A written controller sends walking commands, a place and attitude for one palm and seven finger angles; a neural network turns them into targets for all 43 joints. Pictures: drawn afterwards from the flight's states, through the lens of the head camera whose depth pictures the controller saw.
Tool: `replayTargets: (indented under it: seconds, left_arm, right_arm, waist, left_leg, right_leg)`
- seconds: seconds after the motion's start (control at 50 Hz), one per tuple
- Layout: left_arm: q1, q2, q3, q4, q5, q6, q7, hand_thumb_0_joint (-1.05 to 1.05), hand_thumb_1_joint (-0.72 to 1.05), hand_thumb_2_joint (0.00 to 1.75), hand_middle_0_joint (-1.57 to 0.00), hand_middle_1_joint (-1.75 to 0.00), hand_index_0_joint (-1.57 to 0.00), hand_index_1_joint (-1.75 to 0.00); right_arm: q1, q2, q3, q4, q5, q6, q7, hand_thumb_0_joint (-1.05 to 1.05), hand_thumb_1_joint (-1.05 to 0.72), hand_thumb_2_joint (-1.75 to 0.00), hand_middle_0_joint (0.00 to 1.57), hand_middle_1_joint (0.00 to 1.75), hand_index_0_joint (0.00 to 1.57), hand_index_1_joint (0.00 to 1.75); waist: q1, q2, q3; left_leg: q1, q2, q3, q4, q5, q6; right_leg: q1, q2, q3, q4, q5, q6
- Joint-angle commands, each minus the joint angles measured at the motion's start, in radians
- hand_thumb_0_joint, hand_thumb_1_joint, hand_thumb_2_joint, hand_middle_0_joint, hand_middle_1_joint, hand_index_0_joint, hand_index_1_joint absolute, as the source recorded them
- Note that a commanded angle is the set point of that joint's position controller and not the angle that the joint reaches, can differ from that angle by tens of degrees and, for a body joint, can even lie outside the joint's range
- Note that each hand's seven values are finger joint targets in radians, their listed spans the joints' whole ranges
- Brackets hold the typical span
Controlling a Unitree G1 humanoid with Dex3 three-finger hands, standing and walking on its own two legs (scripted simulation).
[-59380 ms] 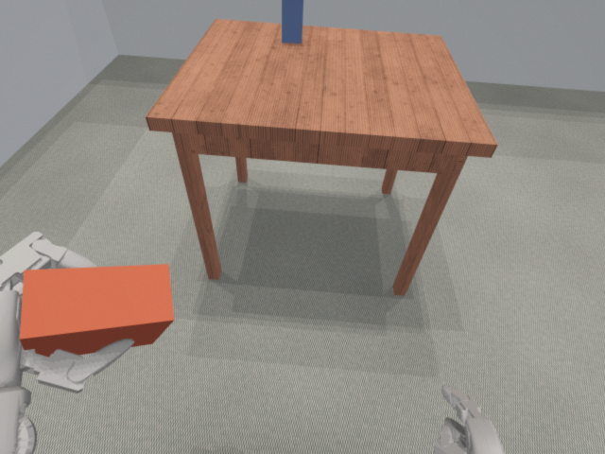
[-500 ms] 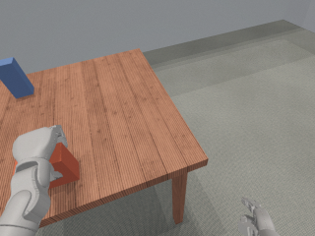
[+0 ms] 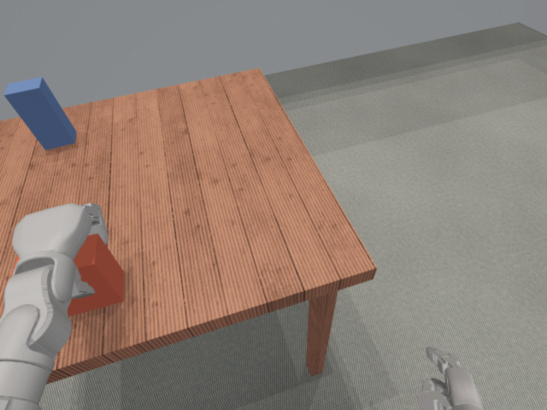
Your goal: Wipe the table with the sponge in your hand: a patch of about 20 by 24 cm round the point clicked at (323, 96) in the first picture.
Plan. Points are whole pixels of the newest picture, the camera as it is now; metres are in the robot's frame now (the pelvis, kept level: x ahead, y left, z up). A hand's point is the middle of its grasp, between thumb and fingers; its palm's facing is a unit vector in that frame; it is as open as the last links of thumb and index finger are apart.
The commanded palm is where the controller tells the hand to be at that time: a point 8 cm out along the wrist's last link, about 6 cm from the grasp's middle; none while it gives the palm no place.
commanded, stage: wipe forward along the middle lane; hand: left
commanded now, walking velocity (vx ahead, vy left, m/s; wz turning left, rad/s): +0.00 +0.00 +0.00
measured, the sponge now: (80, 284) +0.26 +0.35 +0.02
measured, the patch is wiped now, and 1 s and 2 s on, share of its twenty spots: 1.00 1.00 1.00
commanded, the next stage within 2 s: slide back across to the first lane in 1.32 s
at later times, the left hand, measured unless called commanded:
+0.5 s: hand (74, 230) +0.32 +0.36 +0.08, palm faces -0.14 +0.00 -0.99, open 9.9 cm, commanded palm +0.32 +0.37 +0.11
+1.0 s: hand (71, 205) +0.37 +0.39 +0.08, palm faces -0.16 +0.02 -0.99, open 9.9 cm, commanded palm +0.37 +0.40 +0.11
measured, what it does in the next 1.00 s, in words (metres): stands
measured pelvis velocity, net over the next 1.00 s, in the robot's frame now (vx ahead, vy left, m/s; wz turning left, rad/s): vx -0.03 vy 0.00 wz -0.03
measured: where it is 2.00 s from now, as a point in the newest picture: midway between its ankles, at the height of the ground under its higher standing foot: outside the picture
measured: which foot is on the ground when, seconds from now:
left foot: down 0.00-1.00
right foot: down 0.00-1.00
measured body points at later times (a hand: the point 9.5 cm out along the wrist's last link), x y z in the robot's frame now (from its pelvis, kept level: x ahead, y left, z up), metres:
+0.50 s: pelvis -0.04 -0.01 -0.01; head +0.00 -0.02 +0.44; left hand +0.33 +0.36 +0.13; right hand +0.07 -0.28 -0.13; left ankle -0.02 +0.14 -0.73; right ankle -0.02 -0.12 -0.73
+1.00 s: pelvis -0.03 +0.00 -0.01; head +0.03 -0.01 +0.43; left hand +0.37 +0.39 +0.14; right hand +0.02 -0.28 -0.14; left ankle -0.02 +0.14 -0.73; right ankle -0.02 -0.12 -0.73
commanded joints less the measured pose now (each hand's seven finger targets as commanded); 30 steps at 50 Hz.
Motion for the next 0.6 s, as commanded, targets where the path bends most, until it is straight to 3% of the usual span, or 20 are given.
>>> replayTargets:
  seconds: [0.0,0.06,0.1,0.16,0.2,0.22,0.3,0.34,0.4,0.44,0.5,0.52,0.58]
  left_arm:
    - [-0.212,0.293,0.136,0.038,0.06,-0.019,0.053,0.0,0.1,1.3,-1.2,-1.6,-1.2,-1.6]
    - [-0.252,0.257,0.095,0.105,0.067,-0.037,0.06,0.0,0.1,1.3,-1.2,-1.6,-1.2,-1.6]
    - [-0.308,0.295,0.118,0.158,0.074,-0.048,0.064,0.0,0.1,1.3,-1.2,-1.6,-1.2,-1.6]
    - [-0.383,0.289,0.087,0.238,0.092,-0.066,0.068,0.0,0.1,1.3,-1.2,-1.6,-1.2,-1.6]
    - [-0.437,0.364,0.136,0.287,0.106,-0.088,0.072,0.0,0.1,1.3,-1.2,-1.6,-1.2,-1.6]
    - [-0.45,0.322,0.095,0.317,0.109,-0.097,0.072,0.0,0.1,1.3,-1.2,-1.6,-1.2,-1.6]
    - [-0.498,0.383,0.135,0.379,0.114,-0.14,0.074,0.0,0.1,1.3,-1.2,-1.6,-1.2,-1.6]
    - [-0.552,0.363,0.101,0.438,0.117,-0.158,0.082,0.0,0.1,1.3,-1.2,-1.6,-1.2,-1.6]
    - [-0.615,0.444,0.151,0.485,0.128,-0.195,0.091,0.0,0.1,1.3,-1.2,-1.6,-1.2,-1.6]
    - [-0.654,0.415,0.112,0.554,0.139,-0.21,0.101,0.0,0.1,1.3,-1.2,-1.6,-1.2,-1.6]
    - [-0.742,0.453,0.12,0.581,0.15,-0.236,0.113,0.0,0.1,1.3,-1.2,-1.6,-1.2,-1.6]
    - [-0.753,0.465,0.119,0.616,0.154,-0.24,0.12,0.0,0.1,1.3,-1.2,-1.6,-1.2,-1.6]
    - [-0.762,0.484,0.127,0.657,0.151,-0.255,0.128,0.0,0.1,1.3,-1.2,-1.6,-1.2,-1.6]
  right_arm:
    - [-0.072,-0.136,-0.049,-0.131,0.001,-0.038,-0.01,0.0,-0.9,-0.9,0.2,0.3,0.2,0.3]
    - [-0.044,-0.138,-0.053,-0.12,0.002,-0.035,-0.011,0.0,-0.9,-0.9,0.2,0.3,0.2,0.3]
    - [-0.036,-0.14,-0.05,-0.119,0.005,-0.036,-0.011,0.0,-0.9,-0.9,0.2,0.3,0.2,0.3]
    - [-0.006,-0.145,-0.054,-0.107,0.006,-0.036,-0.016,0.0,-0.9,-0.9,0.2,0.3,0.2,0.3]
    - [0.004,-0.15,-0.052,-0.102,0.008,-0.036,-0.018,0.0,-0.9,-0.9,0.2,0.3,0.2,0.3]
    - [0.02,-0.145,-0.055,-0.1,0.008,-0.037,-0.017,0.0,-0.9,-0.9,0.2,0.3,0.2,0.3]
    - [0.044,-0.149,-0.059,-0.1,0.011,-0.032,-0.017,0.0,-0.9,-0.9,0.2,0.3,0.2,0.3]
    - [0.066,-0.149,-0.061,-0.091,0.013,-0.032,-0.017,0.0,-0.9,-0.9,0.2,0.3,0.2,0.3]
    - [0.085,-0.155,-0.063,-0.088,0.014,-0.031,-0.018,0.0,-0.9,-0.9,0.2,0.3,0.2,0.3]
    - [0.108,-0.155,-0.066,-0.079,0.016,-0.029,-0.017,0.0,-0.9,-0.9,0.2,0.3,0.2,0.3]
    - [0.129,-0.16,-0.068,-0.074,0.017,-0.033,-0.016,0.0,-0.9,-0.9,0.2,0.3,0.2,0.3]
    - [0.146,-0.162,-0.07,-0.066,0.018,-0.033,-0.016,0.0,-0.9,-0.9,0.2,0.3,0.2,0.3]
    - [0.169,-0.164,-0.074,-0.062,0.021,-0.028,-0.013,0.0,-0.9,-0.9,0.2,0.3,0.2,0.3]
  waist:
    - [-0.021,-0.101,-0.166]
    - [-0.037,-0.117,-0.163]
    - [-0.04,-0.126,-0.147]
    - [-0.056,-0.134,-0.136]
    - [-0.051,-0.134,-0.134]
    - [-0.062,-0.138,-0.142]
    - [-0.055,-0.114,-0.178]
    - [-0.076,-0.124,-0.153]
    - [-0.07,-0.105,-0.172]
    - [-0.094,-0.121,-0.145]
    - [-0.099,-0.095,-0.181]
    - [-0.111,-0.105,-0.189]
    - [-0.11,-0.117,-0.233]
  left_leg:
    - [0.003,-0.076,0.067,-0.041,0.264,0.061]
    - [-0.017,-0.077,0.074,-0.037,0.234,0.061]
    - [-0.035,-0.074,0.069,-0.042,0.201,0.062]
    - [-0.064,-0.08,0.076,-0.037,0.141,0.064]
    - [-0.085,-0.076,0.07,-0.04,0.119,0.064]
    - [-0.089,-0.081,0.075,-0.035,0.105,0.066]
    - [-0.117,-0.078,0.07,-0.03,0.093,0.066]
    - [-0.134,-0.078,0.074,-0.023,0.054,0.07]
    - [-0.165,-0.076,0.069,-0.022,0.034,0.071]
    - [-0.187,-0.076,0.073,-0.012,0.0,0.075]
    - [-0.196,-0.07,0.062,-0.016,-0.015,0.075]
    - [-0.2,-0.069,0.065,-0.003,-0.022,0.079]
    - [-0.224,-0.068,0.068,0.015,0.0,0.079]
  right_leg:
    - [0.08,0.057,-0.005,-0.066,0.294,-0.05]
    - [0.056,0.054,-0.017,-0.061,0.269,-0.043]
    - [0.035,0.057,-0.01,-0.072,0.226,-0.046]
    - [0.0,0.054,-0.012,-0.073,0.161,-0.04]
    - [-0.009,0.056,-0.002,-0.081,0.126,-0.045]
    - [-0.013,0.053,-0.006,-0.074,0.117,-0.04]
    - [-0.007,0.053,0.006,-0.074,0.113,-0.045]
    - [-0.041,0.051,0.002,-0.073,0.073,-0.038]
    - [-0.04,0.052,0.014,-0.076,0.051,-0.042]
    - [-0.078,0.051,0.012,-0.073,0.015,-0.036]
    - [-0.093,0.055,0.013,-0.069,-0.002,-0.043]
    - [-0.1,0.055,0.017,-0.063,-0.007,-0.037]
    - [-0.071,0.052,0.025,-0.053,0.046,-0.036]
